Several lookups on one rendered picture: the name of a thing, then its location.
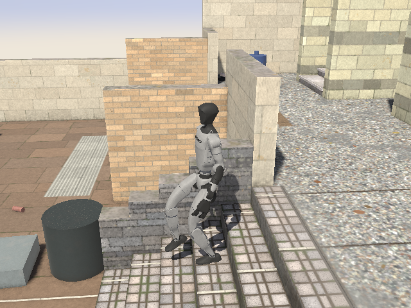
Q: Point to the left robot hand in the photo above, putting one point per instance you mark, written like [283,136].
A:
[204,207]

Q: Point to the robot right thigh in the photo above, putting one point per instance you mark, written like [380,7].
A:
[179,193]

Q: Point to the robot left forearm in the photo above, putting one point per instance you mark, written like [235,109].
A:
[211,188]

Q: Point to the left robot upper arm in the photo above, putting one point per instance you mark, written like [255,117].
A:
[214,144]

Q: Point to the robot torso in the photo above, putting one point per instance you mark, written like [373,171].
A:
[204,158]

